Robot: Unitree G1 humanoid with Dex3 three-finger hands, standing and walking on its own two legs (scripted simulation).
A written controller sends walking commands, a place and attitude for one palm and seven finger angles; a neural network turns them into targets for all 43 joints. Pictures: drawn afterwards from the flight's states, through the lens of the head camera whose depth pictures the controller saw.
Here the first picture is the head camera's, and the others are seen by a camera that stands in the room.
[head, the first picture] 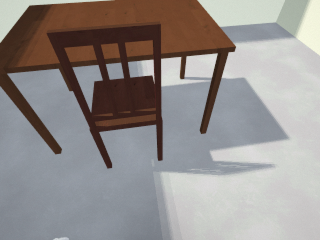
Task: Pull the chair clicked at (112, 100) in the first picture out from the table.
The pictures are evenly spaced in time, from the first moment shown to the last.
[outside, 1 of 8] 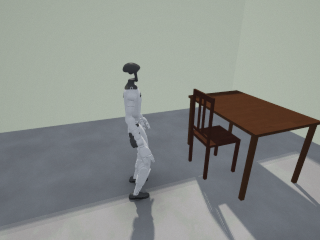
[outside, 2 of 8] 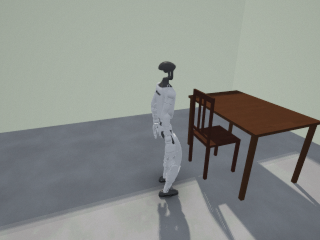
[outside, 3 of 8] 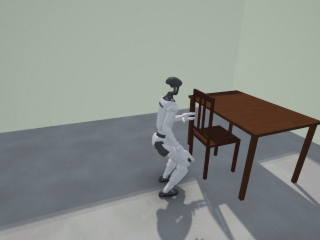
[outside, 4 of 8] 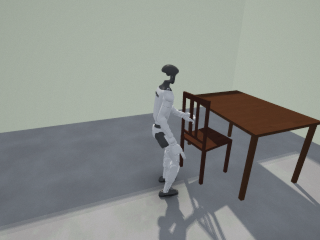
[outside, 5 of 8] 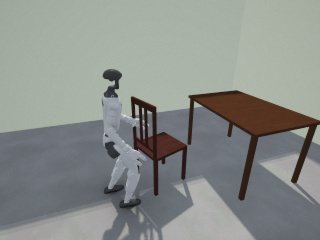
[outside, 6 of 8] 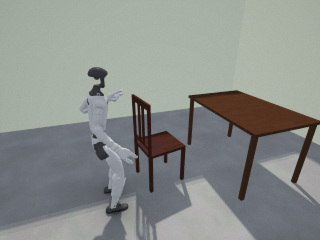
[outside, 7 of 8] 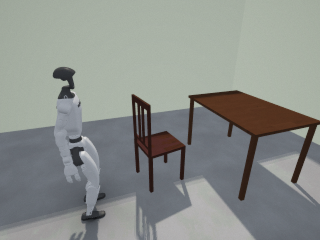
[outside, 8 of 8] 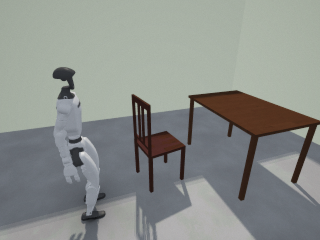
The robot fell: no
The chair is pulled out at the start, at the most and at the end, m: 0.00 0.67 0.66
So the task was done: yes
